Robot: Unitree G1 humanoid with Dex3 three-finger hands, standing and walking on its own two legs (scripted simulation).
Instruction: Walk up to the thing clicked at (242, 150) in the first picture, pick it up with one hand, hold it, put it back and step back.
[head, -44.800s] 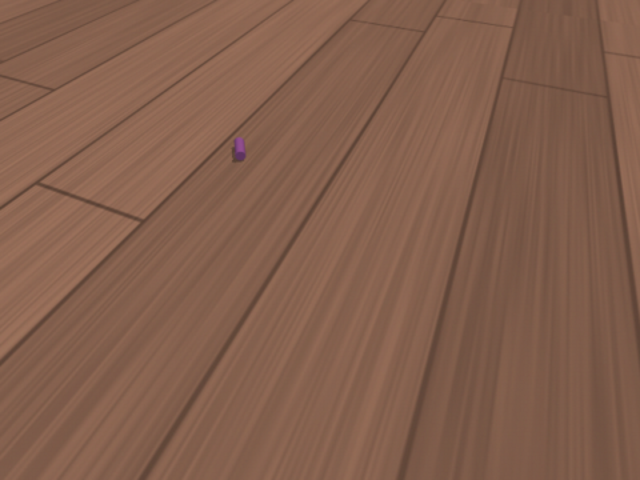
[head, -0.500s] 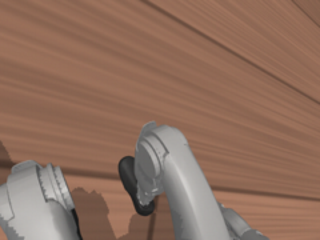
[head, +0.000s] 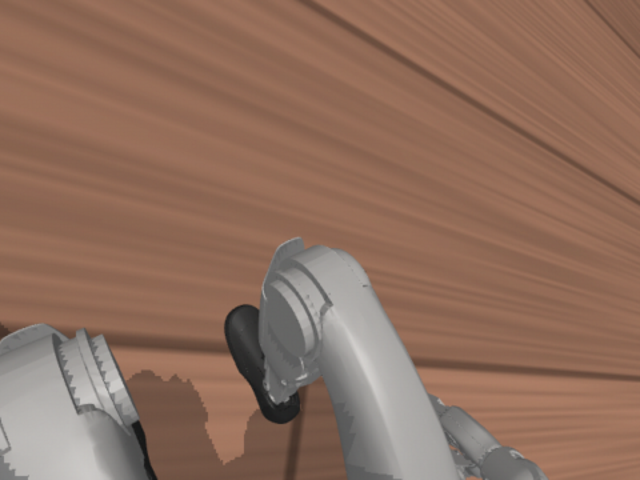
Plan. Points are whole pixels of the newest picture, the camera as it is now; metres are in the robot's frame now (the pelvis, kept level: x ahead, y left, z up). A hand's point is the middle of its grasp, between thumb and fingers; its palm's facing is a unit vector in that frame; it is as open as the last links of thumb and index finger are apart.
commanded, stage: open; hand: left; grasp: from above
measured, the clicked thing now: out of the picture +0.46 +0.36 -0.28
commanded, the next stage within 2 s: withdraw in 1.10 s
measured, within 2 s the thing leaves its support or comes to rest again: rests again in 0.52 s
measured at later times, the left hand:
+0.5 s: hand out of the picture +0.46 +0.34 -0.25, palm faces -0.44 -0.15 -0.89, open 10.0 cm
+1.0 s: hand out of the picture +0.46 +0.34 -0.25, palm faces -0.44 -0.16 -0.89, open 13.0 cm
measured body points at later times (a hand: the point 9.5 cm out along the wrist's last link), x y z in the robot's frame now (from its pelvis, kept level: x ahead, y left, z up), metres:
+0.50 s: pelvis +0.00 +0.00 +0.00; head +0.28 +0.14 +0.32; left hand +0.48 +0.35 -0.19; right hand +0.06 -0.25 -0.05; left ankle +0.06 +0.12 -0.28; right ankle +0.12 -0.10 -0.28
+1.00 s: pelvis +0.00 +0.00 +0.00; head +0.28 +0.14 +0.32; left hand +0.48 +0.35 -0.20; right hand +0.05 -0.25 -0.04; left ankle +0.06 +0.12 -0.28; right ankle +0.12 -0.10 -0.28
